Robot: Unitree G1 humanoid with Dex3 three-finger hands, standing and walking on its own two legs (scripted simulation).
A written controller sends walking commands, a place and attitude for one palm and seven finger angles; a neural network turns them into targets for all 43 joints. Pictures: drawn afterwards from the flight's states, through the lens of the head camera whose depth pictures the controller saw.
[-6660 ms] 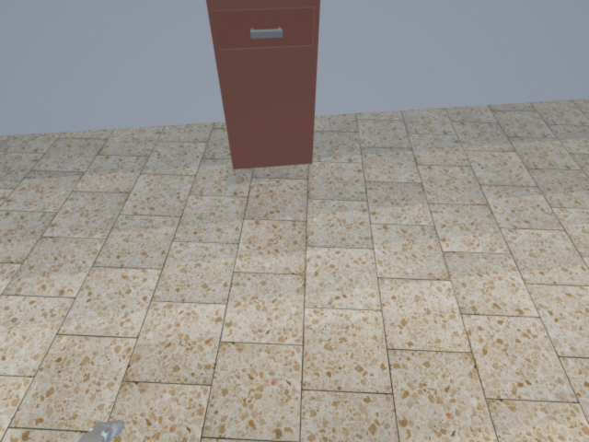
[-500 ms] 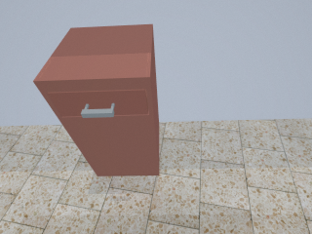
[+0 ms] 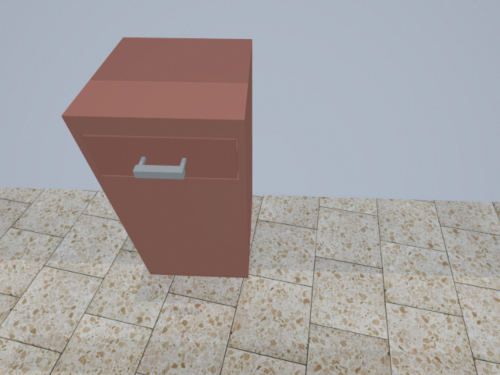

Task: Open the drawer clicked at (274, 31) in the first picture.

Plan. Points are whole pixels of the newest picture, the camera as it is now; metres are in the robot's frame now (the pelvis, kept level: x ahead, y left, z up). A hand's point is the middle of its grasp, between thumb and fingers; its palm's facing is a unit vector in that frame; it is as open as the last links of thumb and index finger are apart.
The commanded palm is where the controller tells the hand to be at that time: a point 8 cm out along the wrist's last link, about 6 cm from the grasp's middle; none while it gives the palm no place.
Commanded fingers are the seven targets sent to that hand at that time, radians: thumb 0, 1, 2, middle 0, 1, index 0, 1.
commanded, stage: look again from close up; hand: left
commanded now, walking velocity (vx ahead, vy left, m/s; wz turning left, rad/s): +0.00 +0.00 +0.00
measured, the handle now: (161, 166) +0.60 +0.27 -0.07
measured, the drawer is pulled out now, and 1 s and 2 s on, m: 0.00 0.00 0.00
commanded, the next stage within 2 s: shuffle to correct the standing spot in 0.58 s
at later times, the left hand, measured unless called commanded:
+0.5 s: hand out of the picture +0.02 +0.22 -0.17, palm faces +0.01 -0.98 -0.22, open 7.4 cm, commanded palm none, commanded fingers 0.00 0.90 0.90 -0.20 -0.30 -0.20 -0.30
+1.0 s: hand out of the picture +0.00 +0.19 -0.19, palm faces +0.04 -0.99 -0.15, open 7.4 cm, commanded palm none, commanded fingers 0.00 0.90 0.90 -0.20 -0.30 -0.20 -0.30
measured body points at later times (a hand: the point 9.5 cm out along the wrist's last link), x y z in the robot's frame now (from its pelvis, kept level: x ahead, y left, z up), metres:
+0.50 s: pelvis +0.00 +0.05 -0.01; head -0.02 +0.03 +0.44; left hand +0.02 +0.27 -0.16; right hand -0.02 -0.14 -0.18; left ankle -0.02 +0.14 -0.74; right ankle +0.02 -0.07 -0.74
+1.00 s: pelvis +0.05 +0.04 -0.02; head +0.06 +0.04 +0.43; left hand +0.00 +0.25 -0.17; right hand +0.00 -0.17 -0.18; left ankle -0.02 +0.14 -0.74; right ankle +0.02 -0.07 -0.74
